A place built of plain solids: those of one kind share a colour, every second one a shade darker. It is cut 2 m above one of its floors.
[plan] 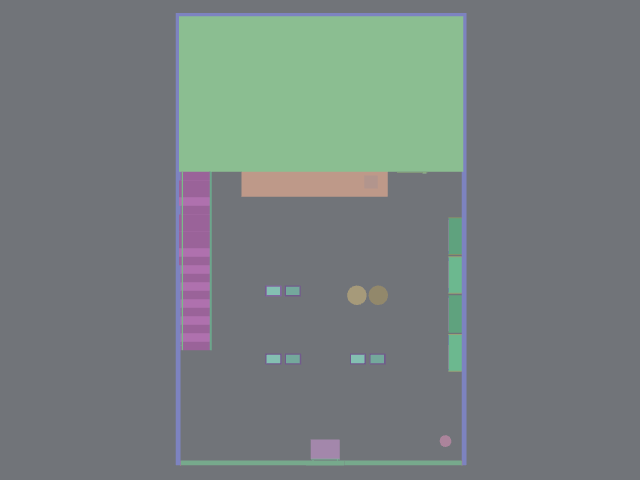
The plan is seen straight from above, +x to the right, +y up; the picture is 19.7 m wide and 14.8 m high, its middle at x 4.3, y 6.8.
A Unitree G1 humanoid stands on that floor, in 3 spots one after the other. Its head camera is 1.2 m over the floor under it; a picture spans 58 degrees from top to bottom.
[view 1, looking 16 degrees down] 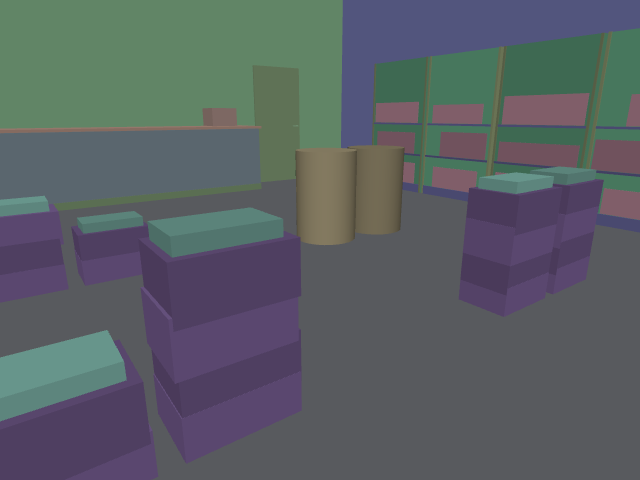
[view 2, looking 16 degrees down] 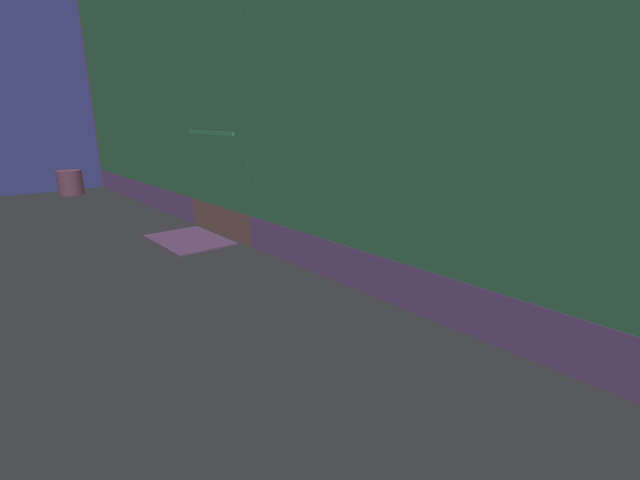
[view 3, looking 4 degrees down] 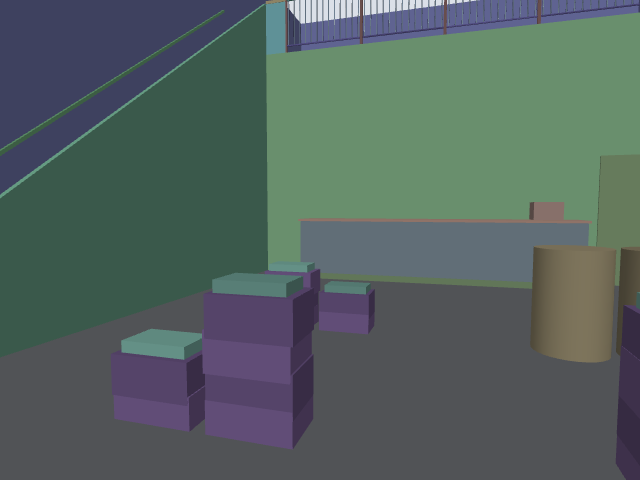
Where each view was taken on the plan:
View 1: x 2.86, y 1.65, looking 54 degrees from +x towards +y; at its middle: barrel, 4.17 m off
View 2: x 0.45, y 2.10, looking -41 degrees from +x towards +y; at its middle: stallriser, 3.32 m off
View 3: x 4.46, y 1.00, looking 107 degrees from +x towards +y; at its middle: counter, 7.54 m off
